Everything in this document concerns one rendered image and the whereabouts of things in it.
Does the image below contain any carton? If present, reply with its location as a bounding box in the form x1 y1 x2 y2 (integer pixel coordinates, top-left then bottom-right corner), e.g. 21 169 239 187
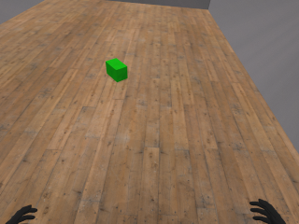
106 58 128 82

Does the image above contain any right robot hand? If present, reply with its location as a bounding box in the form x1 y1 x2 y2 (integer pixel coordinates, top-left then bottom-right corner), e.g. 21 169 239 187
249 199 286 224

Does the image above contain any left robot hand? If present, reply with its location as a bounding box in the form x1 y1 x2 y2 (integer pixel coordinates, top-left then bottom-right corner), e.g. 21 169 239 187
6 204 37 224

